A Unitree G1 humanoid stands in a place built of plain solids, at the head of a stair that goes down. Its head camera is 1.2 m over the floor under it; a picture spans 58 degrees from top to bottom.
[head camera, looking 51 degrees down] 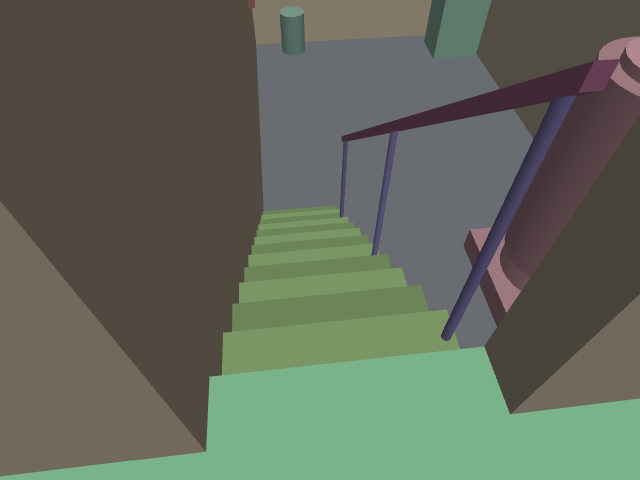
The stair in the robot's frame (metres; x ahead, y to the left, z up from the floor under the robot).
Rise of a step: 0.19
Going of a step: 0.23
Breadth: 0.81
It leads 7 degrees to the left of straight ahead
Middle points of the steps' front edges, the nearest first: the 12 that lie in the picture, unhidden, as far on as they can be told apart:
0.52 -0.09 0.00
0.75 -0.06 -0.18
0.98 -0.03 -0.37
1.21 -0.01 -0.56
1.43 0.02 -0.75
1.66 0.04 -0.94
1.89 0.07 -1.13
2.12 0.10 -1.33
2.35 0.12 -1.52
2.58 0.15 -1.71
2.80 0.18 -1.90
3.03 0.20 -2.09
